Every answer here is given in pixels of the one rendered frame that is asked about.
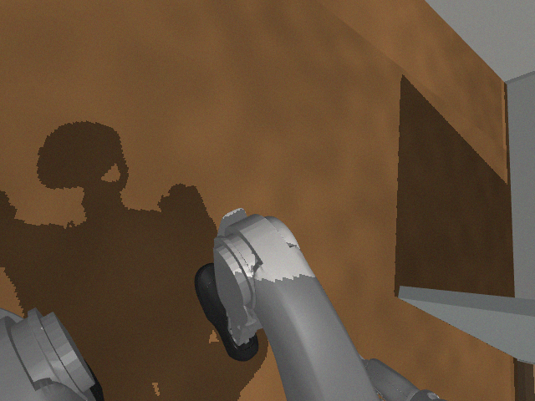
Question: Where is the right robot hand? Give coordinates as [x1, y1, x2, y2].
[360, 356, 420, 401]

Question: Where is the left robot foot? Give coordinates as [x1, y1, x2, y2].
[85, 361, 104, 401]

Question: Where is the right robot foot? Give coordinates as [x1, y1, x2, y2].
[195, 263, 258, 362]

